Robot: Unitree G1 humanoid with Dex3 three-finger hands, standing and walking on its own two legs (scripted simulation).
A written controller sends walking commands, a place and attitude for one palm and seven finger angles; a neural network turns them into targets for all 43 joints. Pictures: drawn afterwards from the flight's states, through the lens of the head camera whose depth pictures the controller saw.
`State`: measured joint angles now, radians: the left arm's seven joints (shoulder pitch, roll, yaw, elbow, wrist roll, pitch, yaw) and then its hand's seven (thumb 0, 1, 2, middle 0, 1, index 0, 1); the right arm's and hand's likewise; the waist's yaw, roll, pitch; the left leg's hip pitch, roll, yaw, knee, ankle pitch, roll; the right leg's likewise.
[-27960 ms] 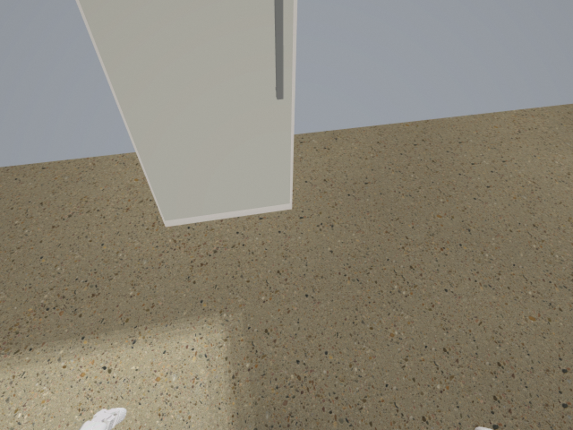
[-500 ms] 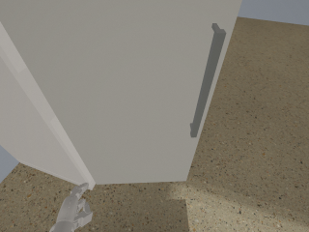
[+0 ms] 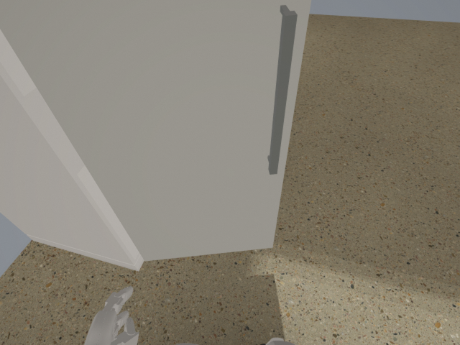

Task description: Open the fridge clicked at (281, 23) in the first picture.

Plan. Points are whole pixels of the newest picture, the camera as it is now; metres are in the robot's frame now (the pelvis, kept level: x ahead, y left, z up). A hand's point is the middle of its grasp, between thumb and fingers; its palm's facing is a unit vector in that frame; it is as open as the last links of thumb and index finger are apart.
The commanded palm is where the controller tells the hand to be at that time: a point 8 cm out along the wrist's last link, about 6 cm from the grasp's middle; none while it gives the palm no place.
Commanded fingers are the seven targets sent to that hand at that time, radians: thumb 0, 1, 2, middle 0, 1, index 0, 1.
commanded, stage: step back with the hand held close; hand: right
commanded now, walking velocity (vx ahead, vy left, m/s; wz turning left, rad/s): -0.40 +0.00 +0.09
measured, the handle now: (277, 106) +0.59 -0.07 +0.10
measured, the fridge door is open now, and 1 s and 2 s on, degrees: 68 68 68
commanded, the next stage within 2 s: stop stepping back and stand still in 0.24 s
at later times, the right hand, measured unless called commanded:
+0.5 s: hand out of the picture +0.11 -0.25 +0.18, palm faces +0.26 +0.84 -0.48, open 7.4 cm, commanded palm +0.06 -0.29 +0.19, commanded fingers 0.00 -0.90 -0.90 0.20 0.30 0.20 0.30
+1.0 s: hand out of the picture +0.05 -0.27 +0.18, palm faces +0.38 +0.81 -0.44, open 7.4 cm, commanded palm -0.01 -0.30 +0.19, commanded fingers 0.00 -0.90 -0.90 0.20 0.30 0.20 0.30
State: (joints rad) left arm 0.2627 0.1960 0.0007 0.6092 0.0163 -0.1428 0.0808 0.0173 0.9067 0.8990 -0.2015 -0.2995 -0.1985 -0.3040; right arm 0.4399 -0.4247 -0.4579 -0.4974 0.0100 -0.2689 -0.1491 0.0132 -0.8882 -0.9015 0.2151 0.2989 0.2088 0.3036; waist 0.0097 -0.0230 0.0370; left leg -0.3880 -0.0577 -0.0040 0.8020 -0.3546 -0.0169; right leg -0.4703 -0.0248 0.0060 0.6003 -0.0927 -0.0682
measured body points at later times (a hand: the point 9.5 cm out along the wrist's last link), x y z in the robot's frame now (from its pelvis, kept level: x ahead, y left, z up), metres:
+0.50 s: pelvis -0.12 -0.01 +0.02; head -0.10 -0.04 +0.47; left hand +0.04 +0.23 -0.04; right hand +0.09 -0.29 +0.21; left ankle -0.12 +0.11 -0.70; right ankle -0.01 -0.09 -0.72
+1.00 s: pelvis -0.18 -0.02 +0.01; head -0.20 -0.03 +0.46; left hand -0.08 +0.23 -0.08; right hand +0.02 -0.31 +0.20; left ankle -0.16 +0.07 -0.71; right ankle -0.16 -0.15 -0.72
